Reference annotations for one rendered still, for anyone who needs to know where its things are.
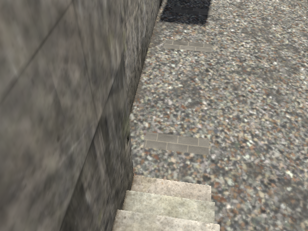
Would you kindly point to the stairs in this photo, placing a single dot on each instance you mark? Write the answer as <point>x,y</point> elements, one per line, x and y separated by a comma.
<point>155,204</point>

